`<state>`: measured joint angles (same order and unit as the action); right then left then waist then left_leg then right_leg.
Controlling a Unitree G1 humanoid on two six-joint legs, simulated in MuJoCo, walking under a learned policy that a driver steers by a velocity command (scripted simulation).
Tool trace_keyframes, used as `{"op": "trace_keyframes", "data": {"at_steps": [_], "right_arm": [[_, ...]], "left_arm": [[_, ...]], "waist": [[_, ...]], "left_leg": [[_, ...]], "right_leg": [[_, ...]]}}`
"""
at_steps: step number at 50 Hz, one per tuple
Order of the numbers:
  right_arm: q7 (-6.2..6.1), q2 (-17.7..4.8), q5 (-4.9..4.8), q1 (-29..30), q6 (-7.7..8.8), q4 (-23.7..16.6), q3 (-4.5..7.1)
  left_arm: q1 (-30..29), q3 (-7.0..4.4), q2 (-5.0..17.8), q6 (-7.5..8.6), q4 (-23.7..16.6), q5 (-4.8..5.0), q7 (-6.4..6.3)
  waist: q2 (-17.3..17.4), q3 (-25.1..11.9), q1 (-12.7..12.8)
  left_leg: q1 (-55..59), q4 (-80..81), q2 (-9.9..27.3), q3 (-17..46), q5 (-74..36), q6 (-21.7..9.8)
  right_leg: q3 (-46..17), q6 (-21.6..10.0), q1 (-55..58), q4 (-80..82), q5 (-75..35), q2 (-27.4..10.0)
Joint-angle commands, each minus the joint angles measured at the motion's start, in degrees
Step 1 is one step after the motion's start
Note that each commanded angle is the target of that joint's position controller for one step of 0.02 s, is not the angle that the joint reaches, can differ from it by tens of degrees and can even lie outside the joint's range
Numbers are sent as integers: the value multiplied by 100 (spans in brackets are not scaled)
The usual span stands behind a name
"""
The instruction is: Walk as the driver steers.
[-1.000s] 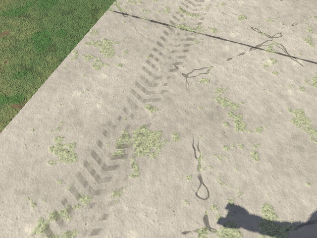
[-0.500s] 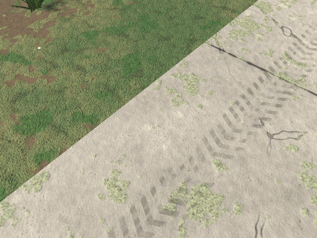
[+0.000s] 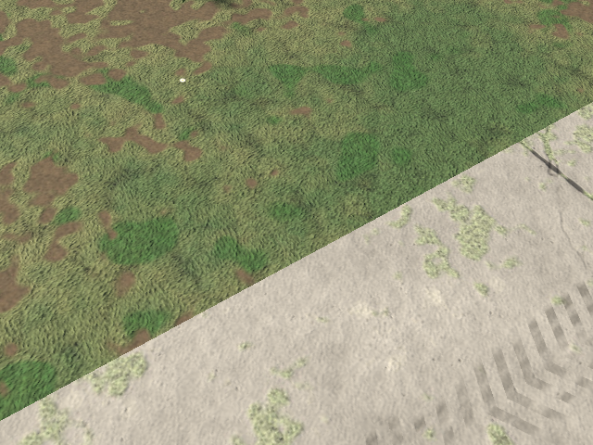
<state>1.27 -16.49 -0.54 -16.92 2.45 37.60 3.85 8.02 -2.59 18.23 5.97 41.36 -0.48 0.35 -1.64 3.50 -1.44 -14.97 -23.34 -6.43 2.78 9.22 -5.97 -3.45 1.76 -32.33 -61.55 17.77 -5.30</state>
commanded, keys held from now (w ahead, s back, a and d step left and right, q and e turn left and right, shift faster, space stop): w+q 0.86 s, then w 0.14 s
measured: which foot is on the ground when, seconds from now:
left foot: down 0.00-0.30, up 0.32-0.78, down 0.80-1.00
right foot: up 0.00-0.26, down 0.28-0.80, up 0.82-1.00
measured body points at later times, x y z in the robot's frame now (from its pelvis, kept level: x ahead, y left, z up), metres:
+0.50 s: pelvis +0.28 -0.04 +0.00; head +0.30 -0.04 +0.45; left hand +0.29 +0.25 -0.11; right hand +0.49 -0.28 -0.10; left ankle +0.26 +0.10 -0.66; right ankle +0.31 -0.15 -0.74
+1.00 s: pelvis +0.51 +0.12 +0.00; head +0.53 +0.15 +0.45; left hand +0.49 +0.44 -0.10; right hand +0.75 -0.05 -0.10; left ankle +0.49 +0.19 -0.74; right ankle +0.63 -0.01 -0.66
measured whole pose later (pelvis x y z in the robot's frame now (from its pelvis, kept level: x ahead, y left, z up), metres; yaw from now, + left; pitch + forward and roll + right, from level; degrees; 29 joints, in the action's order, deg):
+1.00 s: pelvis +0.51 +0.12 +0.00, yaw +34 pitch +1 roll +0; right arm 1.2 -15.9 -0.2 -16.4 2.8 38.5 3.4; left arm 9.1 -2.6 18.4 5.6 42.3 0.0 0.6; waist -2.1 3.3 -1.3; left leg -13.9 -22.6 -6.0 1.6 9.4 -5.7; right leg -2.2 1.6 -33.1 -61.3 16.5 -6.3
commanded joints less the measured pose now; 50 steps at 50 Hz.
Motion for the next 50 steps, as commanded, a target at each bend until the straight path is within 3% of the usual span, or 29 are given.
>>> {"op": "trace_keyframes", "data": {"at_steps": [1, 5, 8, 11, 13, 14, 15, 16, 17, 18, 19, 21, 23, 25, 28, 31, 35, 37, 38, 39, 40, 41, 42, 43, 44, 45, 46, 47, 50], "right_arm": [[-129, -930, -7, 220, 133, -392, 251], [-216, -998, -54, -99, 67, -198, 267], [-222, -1012, -100, -377, 37, -30, 275], [-247, -951, -105, -413, -16, 42, 269], [-244, -810, -87, -296, -54, 22, 229], [-221, -513, -42, -274, -40, -44, 120], [-225, -167, -75, -797, -9, -158, 8], [-235, -383, -180, -1112, 32, -237, -4], [-237, -892, -209, -727, 11, -132, 126], [-233, -1012, -144, -213, -27, -208, 166], [-224, -935, -81, 26, -44, -265, 172], [-175, -704, -98, 40, -95, -278, 173], [-152, -472, -109, 81, -146, -315, 125], [-144, -390, -76, 284, -158, -412, 94], [-65, -336, -78, 578, -113, -459, 60], [57, -228, -75, 1175, -52, -595, 1], [187, -283, -99, 1639, -57, -830, 11], [204, -476, -59, 1450, -87, -860, 109], [194, -649, -45, 1038, -112, -785, 205], [152, -897, -59, 163, -133, -555, 363], [43, -1297, -90, -874, -193, -279, 557], [-12, -1975, -156, -669, -153, -315, 627], [17, -1530, -114, -844, -47, -513, 482], [42, -1206, -57, -667, 45, -419, 373], [38, -1039, -62, -352, 88, -391, 312], [25, -844, -39, 54, 95, -427, 244], [4, -678, 39, 313, 107, -494, 172], [-11, -646, 75, 422, 119, -497, 149], [-77, -768, 48, 298, 193, -275, 159]], "left_arm": [[51, -121, 434, -46, -328, -68, -26], [-846, -25, 227, -16, -532, -17, 40], [-1195, -61, 349, 39, -666, 68, 101], [-1078, -160, 545, 98, -676, 89, 135], [-385, -268, 668, 141, -510, 75, 96], [308, -353, 875, 171, -429, -16, 55], [1080, -465, 1338, 145, -350, -121, 10], [1348, -480, 1270, 69, -174, 10, 78], [1046, -349, 753, 39, -282, 76, 66], [780, -285, 550, -15, -317, 53, 36], [533, -235, 439, -44, -300, 11, 26], [336, -185, 293, -25, -224, -33, 3], [372, -217, 336, 34, -121, 12, 5], [448, -276, 494, 63, -9, 18, 1], [467, -311, 628, 28, 95, 19, -11], [638, -331, 758, -38, 213, 60, -45], [900, -395, 974, -163, 382, 176, -49], [879, -448, 1151, -237, 390, 233, -78], [859, -473, 1232, -282, 381, 257, -101], [779, -453, 1195, -319, 354, 278, -127], [857, -355, 975, -302, 280, 158, -154], [1367, -68, 113, -176, -94, -91, -70], [836, -103, 516, 38, -151, 82, 2], [263, -184, 820, 148, -340, 294, 47], [247, -141, 728, 206, -318, 263, 33], [290, -153, 715, 207, -223, 123, 0], [427, -183, 747, 146, -155, 68, 4], [532, -187, 724, 76, -114, 54, 18], [427, -123, 460, -74, -113, -4, 14]], "waist": [[358, -448, 203], [541, -281, -153], [615, -252, -281], [800, -289, -158], [904, -514, 220], [660, -1130, 548], [-531, -2047, 558], [-1762, -2282, 462], [-928, -1453, 576], [-496, -870, 595], [-284, -488, 478], [-494, -225, 263], [-492, -194, 235], [-334, -166, 246], [-232, -162, 320], [-175, -7, 548], [-179, 157, 600], [-340, -85, 362], [-408, -372, 87], [-297, -822, -423], [140, -1346, -876], [1788, -1792, -110], [1193, -2575, -532], [867, -1731, -607], [475, -1238, -344], [277, -919, -100], [395, -790, 101], [483, -747, 206], [394, -515, 231]], "left_leg": [[227, 1062, 1418, 1510, -1455, -1118], [-97, 956, 1069, 1239, -717, -735], [124, 712, 1216, 1614, -315, -644], [624, 198, 1393, 2126, -257, -535], [597, -387, 1200, 2152, -610, -346], [206, -1505, 900, 1843, -516, -147], [-1398, -3436, 176, 1043, 1062, 295], [-2727, -4685, 204, 776, 2562, 450], [-3125, -5169, 558, 879, 2101, 515], [-3100, -5200, 753, 633, 1645, 538], [-2917, -4967, 913, 546, 1314, 551], [-2476, -4547, 1180, 473, 958, 534], [-2449, -4322, 1244, 348, 765, 569], [-2654, -3915, 1295, 345, 430, 629], [-2640, -3019, 1294, 221, -423, 642], [-2365, -2065, 1204, -118, -1061, 576], [-2234, -1388, 1072, -399, -693, 346], [-1673, -1261, 743, -702, -82, 116], [-1070, -1205, 515, -852, 163, -32], [167, -852, 273, -921, -129, -243], [1985, -757, 597, -151, -196, -524], [3757, -330, 2145, 3103, 781, -1550], [3984, 505, 2526, 4515, 1657, -1805], [3451, 662, 2372, 3705, 1247, -1492], [2617, 665, 2160, 2972, 681, -1289], [1852, 695, 1963, 2419, 8, -1132], [1316, 818, 1810, 2046, -593, -1070], [979, 942, 1757, 1899, -926, -1081], [400, 1194, 1622, 1273, -1620, -1107]], "right_leg": [[23, 223, -312, 747, -680, -22], [66, 258, 196, 2449, -2145, 333], [-57, 182, 435, 2985, -2285, 477], [-180, -10, 643, 3290, -1644, 516], [-13, -253, 1586, 3613, -1411, 543], [-436, -558, 2829, 3508, -1348, -4], [-2297, -1270, 4911, 3633, -740, -1303], [-4373, -1748, 5412, 4271, 900, -2013], [-3880, -1531, 4743, 4502, 1652, -1809], [-2935, -1294, 4017, 4539, 1198, -1561], [-2252, -1204, 3339, 4673, 481, -1294], [-1330, -1094, 2629, 4955, -368, -946], [-800, -1186, 2488, 5162, -939, -906], [-441, -1290, 2589, 5276, -1456, -984], [212, -1219, 2811, 5307, -2039, -901], [749, -1079, 2913, 5315, -2175, -839], [1072, -946, 3502, 5099, -2745, -1059], [1300, -832, 3756, 4427, -4580, -1078], [1418, -768, 3767, 3720, -5473, -1040], [1596, -617, 3369, 2595, -5672, -882], [1588, -380, 2031, 934, -4249, -672], [1247, -38, -586, -1121, 1257, 454], [-103, -96, -1186, -1799, 1657, 601], [-159, -203, -1629, -1710, 1073, 339], [-114, -263, -1411, -1195, 554, 77], [-83, -212, -1035, -712, 246, -116], [-108, -173, -625, -463, 22, -256], [-73, -109, -375, -320, -85, -281], [102, 129, -276, 335, -564, -254]]}}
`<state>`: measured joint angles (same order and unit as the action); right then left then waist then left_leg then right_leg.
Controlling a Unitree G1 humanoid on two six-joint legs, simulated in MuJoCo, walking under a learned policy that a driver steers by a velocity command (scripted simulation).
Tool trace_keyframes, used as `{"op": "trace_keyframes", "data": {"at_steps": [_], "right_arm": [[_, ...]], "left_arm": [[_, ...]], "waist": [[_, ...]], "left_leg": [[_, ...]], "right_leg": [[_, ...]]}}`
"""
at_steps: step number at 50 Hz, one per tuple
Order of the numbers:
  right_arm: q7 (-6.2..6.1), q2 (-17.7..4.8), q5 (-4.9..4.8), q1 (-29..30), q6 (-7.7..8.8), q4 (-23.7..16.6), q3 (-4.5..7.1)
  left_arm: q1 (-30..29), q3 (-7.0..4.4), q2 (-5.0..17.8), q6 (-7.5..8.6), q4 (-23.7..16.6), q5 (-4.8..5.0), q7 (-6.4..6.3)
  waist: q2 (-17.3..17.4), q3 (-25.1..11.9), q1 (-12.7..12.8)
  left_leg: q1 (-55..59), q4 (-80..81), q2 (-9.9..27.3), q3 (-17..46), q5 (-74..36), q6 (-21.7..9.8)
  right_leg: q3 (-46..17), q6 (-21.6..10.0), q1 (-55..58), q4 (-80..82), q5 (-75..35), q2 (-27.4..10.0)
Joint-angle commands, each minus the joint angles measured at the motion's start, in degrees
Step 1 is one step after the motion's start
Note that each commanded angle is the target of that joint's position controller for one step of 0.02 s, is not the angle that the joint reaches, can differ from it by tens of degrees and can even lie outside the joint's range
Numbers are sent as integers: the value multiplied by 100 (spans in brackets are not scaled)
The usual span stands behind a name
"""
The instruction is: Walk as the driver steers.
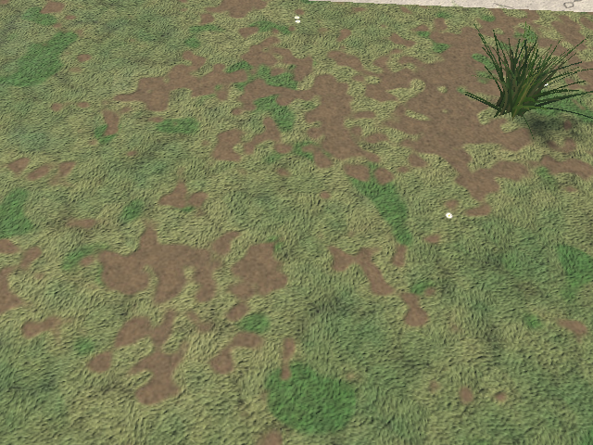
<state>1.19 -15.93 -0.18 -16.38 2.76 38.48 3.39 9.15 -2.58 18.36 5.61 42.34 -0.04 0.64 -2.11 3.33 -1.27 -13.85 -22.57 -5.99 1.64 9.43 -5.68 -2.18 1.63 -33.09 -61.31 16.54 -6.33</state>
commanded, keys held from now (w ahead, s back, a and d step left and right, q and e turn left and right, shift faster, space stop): w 0.24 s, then no key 0.76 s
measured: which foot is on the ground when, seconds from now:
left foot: down 0.00-0.32, up 0.34-0.66, down 0.68-1.00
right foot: up 0.00-0.28, down 0.30-1.00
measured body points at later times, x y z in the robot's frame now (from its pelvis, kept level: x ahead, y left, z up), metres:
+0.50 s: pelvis +0.27 -0.07 +0.00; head +0.31 -0.07 +0.44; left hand +0.39 +0.20 -0.11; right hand +0.37 -0.34 -0.13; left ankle +0.22 +0.08 -0.68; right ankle +0.33 -0.15 -0.74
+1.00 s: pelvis +0.35 -0.03 -0.01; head +0.36 -0.03 +0.44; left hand +0.44 +0.23 -0.14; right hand +0.48 -0.29 -0.13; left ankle +0.35 +0.10 -0.74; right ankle +0.33 -0.15 -0.74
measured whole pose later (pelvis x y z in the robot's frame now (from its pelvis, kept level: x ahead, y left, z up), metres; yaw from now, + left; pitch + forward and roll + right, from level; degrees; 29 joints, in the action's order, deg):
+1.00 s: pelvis +0.35 -0.03 -0.01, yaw +2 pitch -1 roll -1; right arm -1.7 -13.6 0.2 -9.3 0.1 50.8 2.2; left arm 8.9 -0.4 15.0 -0.1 53.6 -0.5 -0.1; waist -0.3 1.7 0.8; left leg -13.5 -29.5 0.6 2.5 15.1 0.9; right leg 1.6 -0.1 -9.9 -27.7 16.9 0.1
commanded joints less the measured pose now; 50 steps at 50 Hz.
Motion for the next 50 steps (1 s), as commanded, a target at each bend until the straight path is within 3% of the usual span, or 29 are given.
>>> {"op": "trace_keyframes", "data": {"at_steps": [1, 5, 8, 10, 13, 14, 15, 16, 17, 18, 19, 20, 21, 22, 24, 27, 29, 33, 34, 35, 36, 37, 38, 39, 43, 50], "right_arm": [[-100, -868, 11, 174, 169, -291, 212], [-150, -915, -27, -124, 160, -32, 196], [-140, -981, -68, -460, 152, 206, 206], [-150, -986, -78, -615, 107, 337, 214], [-189, -1018, -60, -595, 10, 450, 234], [-207, -1041, -51, -472, -24, 436, 232], [-223, -957, -16, -407, -42, 397, 183], [-240, -673, 128, -561, -23, 239, 69], [-195, -224, 36, -1557, 42, 439, -59], [-185, -844, -34, -1373, 53, 592, 59], [-191, -993, -141, -715, 26, 419, 120], [-226, -938, -84, -319, -12, 329, 96], [-250, -866, -10, -132, -67, 284, 106], [-265, -736, 4, -218, -140, 294, 99], [-307, -400, -3, -478, -258, 402, 24], [-355, -303, 50, -348, -307, 426, -32], [-346, -435, 39, -166, -358, 459, 6], [-335, -457, 108, 218, -410, 453, 45], [-346, -515, 166, 341, -396, 405, 51], [-375, -702, 176, 411, -372, 334, 75], [-405, -1063, 96, 628, -385, 352, 155], [-366, -774, 66, 658, -382, 424, 130], [-333, -544, 97, 677, -360, 451, 75], [-317, -486, 125, 716, -329, 488, 51], [-299, -520, 61, 610, -201, 710, 56], [-314, -529, 30, 721, -211, 1082, 49]], "left_arm": [[105, -95, 378, -54, -273, -54, -17], [-667, -15, 194, -16, -423, -7, 47], [-1115, -11, 223, 27, -561, 63, 121], [-1266, -29, 290, 57, -652, 55, 181], [-998, -80, 407, 86, -629, 4, 227], [-556, -147, 514, 106, -515, -57, 205], [120, -235, 713, 136, -344, -121, 174], [905, -292, 1106, 155, -263, -238, 150], [1224, -333, 1200, 82, -89, -196, 174], [1353, -238, 766, 17, -115, -13, 192], [870, -177, 606, -17, -164, 26, 163], [442, -119, 471, -43, -194, -5, 143], [166, -63, 328, -60, -189, -23, 127], [33, -27, 250, -61, -158, -81, 123], [-228, 7, 169, -47, -75, -132, 143], [-350, -57, 405, -106, 67, -110, 90], [-281, -70, 484, -187, 184, -78, 60], [-376, 20, 341, -310, 342, -23, 62], [-222, 80, 192, -313, 428, -31, 70], [-49, 125, 92, -305, 480, -107, 74], [425, 110, 101, -293, 539, -137, 89], [280, 132, 96, -329, 579, -141, 57], [69, 117, 180, -368, 564, -116, 31], [17, 121, 154, -407, 579, -96, -6], [50, 111, 229, -476, 700, -89, -57], [13, 87, 261, -554, 971, -31, -113]], "waist": [[437, -384, 149], [505, -159, -190], [515, 28, -378], [542, 82, -396], [696, -18, -182], [739, -316, 84], [654, -893, 432], [-7, -1880, 599], [-1558, -2791, 365], [-804, -2856, 633], [-451, -1918, 607], [-44, -1374, 460], [62, -997, 293], [-93, -912, 99], [-359, -902, -114], [-468, -1127, -104], [-420, -1156, -11], [-292, -665, -31], [-169, -526, -14], [101, -516, 95], [777, -486, 511], [888, -514, 351], [752, -381, 254], [714, -385, 261], [572, -557, 220], [304, -619, 211]], "left_leg": [[239, 1174, 1513, 1224, -1681, -1088], [172, 1217, 1239, 745, -1093, -744], [540, 1156, 1470, 917, -755, -723], [1093, 905, 1695, 1068, -990, -688], [1622, 352, 1814, 1143, -2153, -478], [1641, -219, 1629, 1015, -3321, -337], [1395, -1160, 1288, 779, -3833, -112], [203, -2784, 845, 641, -2260, 181], [-1625, -4863, -108, 497, 2572, 636], [-1905, -5401, 12, 1163, 2839, 668], [-2274, -5412, 282, 991, 2512, 695], [-2229, -5086, 557, 695, 2160, 751], [-2059, -4683, 767, 551, 1903, 794], [-1578, -4303, 927, 509, 1689, 813], [-923, -3402, 956, 349, 1497, 917], [-281, -2210, 945, 203, 796, 970], [-35, -1777, 920, 166, 279, 944], [530, -579, 866, 81, -293, 711], [693, -174, 991, 251, -646, 620], [884, -54, 1333, 601, -1231, 492], [819, -252, 1444, 732, -1053, 289], [358, -176, 1238, 602, -118, 297], [163, -104, 1113, 557, 55, 385], [141, -121, 1075, 522, -206, 456], [456, -390, 1012, 421, -1269, 473], [607, -457, 948, 349, -1732, 407]], "right_leg": [[-4, 194, -292, 667, -800, -143], [107, 173, 19, 2269, -2352, 103], [78, 54, -8, 2816, -2539, 219], [31, -104, -268, 3067, -2199, 260], [121, -377, 33, 3323, -1478, 411], [328, -505, 715, 3472, -1510, 633], [359, -686, 1854, 3505, -2363, 574], [-679, -1139, 3784, 2960, -4416, -497], [-2865, -2212, 5592, 3194, -4939, -1833], [-3141, -2087, 5423, 3537, -4172, -1684], [-2270, -1850, 4699, 3640, -4054, -1500], [-1723, -1696, 3913, 3785, -4311, -1230], [-1374, -1633, 3228, 3938, -4498, -1054], [-1113, -1560, 2693, 4117, -4531, -873], [-648, -1555, 2105, 4317, -4808, -649], [-301, -1532, 1901, 4391, -4761, -564], [-295, -1472, 1880, 4471, -3764, -563], [-425, -1145, 1431, 4513, -833, -356], [-426, -898, 1333, 4438, -297, -195], [-333, -645, 1241, 4222, 144, 24], [-44, -451, 1174, 4176, 452, 434], [214, -315, 1621, 4038, 245, 551], [243, -282, 1724, 3935, 50, 551], [238, -295, 1791, 3879, -156, 514], [183, -313, 1963, 3765, -918, 439], [197, -246, 2230, 3686, -1459, 412]]}}
Velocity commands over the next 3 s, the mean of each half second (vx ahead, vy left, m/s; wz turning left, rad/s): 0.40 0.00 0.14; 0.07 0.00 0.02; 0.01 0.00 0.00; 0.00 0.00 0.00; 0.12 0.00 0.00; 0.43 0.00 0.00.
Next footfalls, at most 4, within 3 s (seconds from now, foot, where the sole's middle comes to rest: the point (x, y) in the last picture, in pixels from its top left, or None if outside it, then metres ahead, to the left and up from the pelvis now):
0.30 right None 0.37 -0.15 -0.78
0.68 left None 0.39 0.10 -0.78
2.94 right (336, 304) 0.80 -0.12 -0.78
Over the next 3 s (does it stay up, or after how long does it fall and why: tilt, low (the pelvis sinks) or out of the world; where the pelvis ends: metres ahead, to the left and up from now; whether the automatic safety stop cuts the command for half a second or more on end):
stays up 0.65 -0.03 -0.03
